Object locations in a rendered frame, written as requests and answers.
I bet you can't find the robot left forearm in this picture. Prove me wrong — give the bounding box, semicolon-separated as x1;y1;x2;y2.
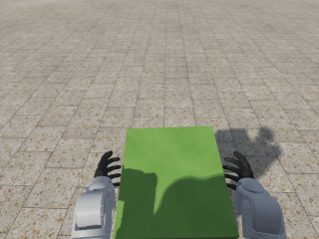
71;176;116;239

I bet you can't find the robot right forearm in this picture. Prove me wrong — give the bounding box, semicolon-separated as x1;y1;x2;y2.
234;177;287;239

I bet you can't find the carton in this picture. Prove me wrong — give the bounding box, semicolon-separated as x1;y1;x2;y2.
113;125;240;239

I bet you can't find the robot left hand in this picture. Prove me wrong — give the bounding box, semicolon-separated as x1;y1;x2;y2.
94;150;121;187

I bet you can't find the robot right hand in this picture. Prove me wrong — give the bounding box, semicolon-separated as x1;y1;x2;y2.
222;151;255;190

